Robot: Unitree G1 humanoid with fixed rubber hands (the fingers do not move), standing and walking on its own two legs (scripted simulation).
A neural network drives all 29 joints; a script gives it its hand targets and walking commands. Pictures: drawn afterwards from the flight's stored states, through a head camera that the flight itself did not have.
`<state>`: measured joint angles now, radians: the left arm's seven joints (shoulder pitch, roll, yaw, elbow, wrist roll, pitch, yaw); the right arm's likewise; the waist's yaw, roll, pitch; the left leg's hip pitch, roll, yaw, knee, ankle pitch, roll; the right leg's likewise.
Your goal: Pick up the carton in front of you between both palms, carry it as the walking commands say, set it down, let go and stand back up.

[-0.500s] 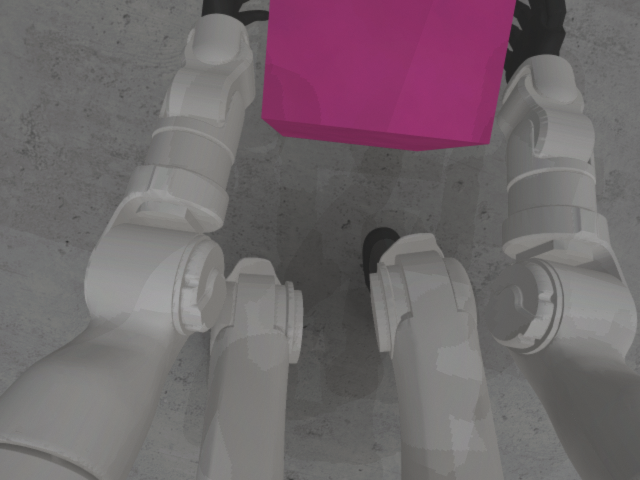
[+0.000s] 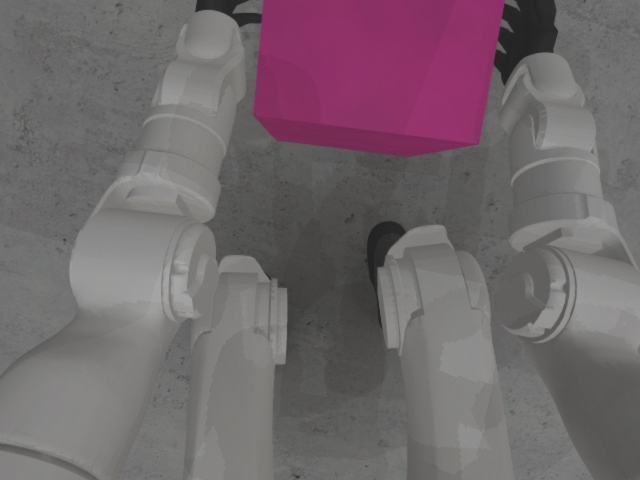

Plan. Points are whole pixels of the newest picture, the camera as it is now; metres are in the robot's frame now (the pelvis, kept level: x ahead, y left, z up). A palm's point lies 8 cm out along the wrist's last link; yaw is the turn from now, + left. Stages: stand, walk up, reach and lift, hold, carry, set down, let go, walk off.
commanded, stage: set down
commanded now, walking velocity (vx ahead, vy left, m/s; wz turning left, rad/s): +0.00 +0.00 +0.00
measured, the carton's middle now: (363, 56) +0.51 -0.11 -0.26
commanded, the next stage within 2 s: let go in 1.82 s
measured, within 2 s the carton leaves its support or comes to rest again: rests again in 0.08 s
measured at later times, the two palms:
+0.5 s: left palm (220, 20) +0.54 +0.03 -0.18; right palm (525, 61) +0.47 -0.27 -0.18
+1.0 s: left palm out of the picture +0.56 +0.05 -0.13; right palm (602, 39) +0.47 -0.31 -0.13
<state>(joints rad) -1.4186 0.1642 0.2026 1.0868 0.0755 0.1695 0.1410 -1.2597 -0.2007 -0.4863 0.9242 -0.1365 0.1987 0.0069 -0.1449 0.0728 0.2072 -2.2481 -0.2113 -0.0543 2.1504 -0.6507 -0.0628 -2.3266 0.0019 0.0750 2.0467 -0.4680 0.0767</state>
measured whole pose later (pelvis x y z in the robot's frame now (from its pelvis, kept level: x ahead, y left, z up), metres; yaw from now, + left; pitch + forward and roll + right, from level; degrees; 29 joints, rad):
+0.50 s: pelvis -0.01 +0.00 -0.01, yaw -1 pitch +40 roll -1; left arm -1.46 0.19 0.21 1.12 0.11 0.12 0.06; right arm -1.32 -0.25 -0.51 1.06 -0.12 0.11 0.06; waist -0.14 0.05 0.28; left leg -2.24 -0.17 -0.04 2.19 -0.64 -0.05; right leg -2.31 -0.01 0.06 2.08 -0.45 0.07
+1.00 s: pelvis -0.01 -0.01 +0.01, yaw -2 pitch +39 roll +1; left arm -1.33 0.32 0.04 0.86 -0.11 0.16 0.14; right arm -1.23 -0.34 -0.27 0.90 0.20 0.07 -0.08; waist -0.13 0.03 0.27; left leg -2.16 -0.08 -0.04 2.14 -0.66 -0.05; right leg -2.27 0.00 0.02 2.03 -0.44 0.01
